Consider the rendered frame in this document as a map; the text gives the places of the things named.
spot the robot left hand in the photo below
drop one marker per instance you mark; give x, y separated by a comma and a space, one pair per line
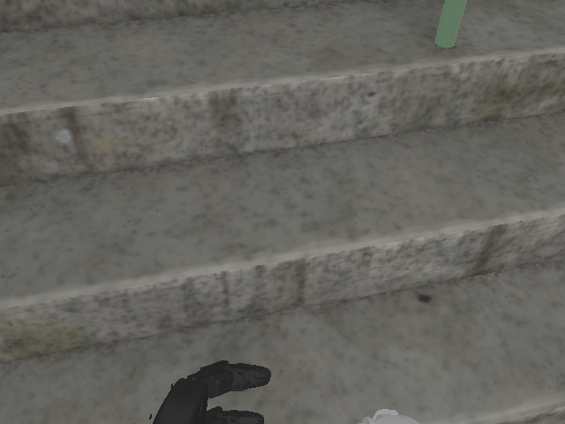
186, 402

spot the robot right shin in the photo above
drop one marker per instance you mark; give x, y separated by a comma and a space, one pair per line
385, 411

